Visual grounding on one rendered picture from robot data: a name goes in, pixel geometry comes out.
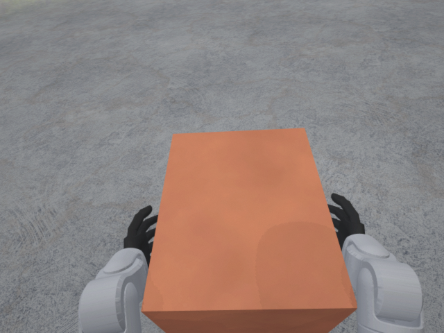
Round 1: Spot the robot left hand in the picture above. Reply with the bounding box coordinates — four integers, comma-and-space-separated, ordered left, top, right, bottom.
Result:
123, 205, 158, 267

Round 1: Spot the carton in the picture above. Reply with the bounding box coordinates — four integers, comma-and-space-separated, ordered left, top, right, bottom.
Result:
141, 128, 357, 333

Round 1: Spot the robot left forearm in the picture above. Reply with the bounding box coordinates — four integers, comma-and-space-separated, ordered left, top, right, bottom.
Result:
78, 248, 148, 333

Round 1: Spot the robot right hand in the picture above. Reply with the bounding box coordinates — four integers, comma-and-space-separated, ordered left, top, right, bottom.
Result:
327, 193, 365, 251

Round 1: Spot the robot right forearm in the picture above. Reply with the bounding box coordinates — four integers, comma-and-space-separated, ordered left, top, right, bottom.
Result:
342, 234, 425, 333

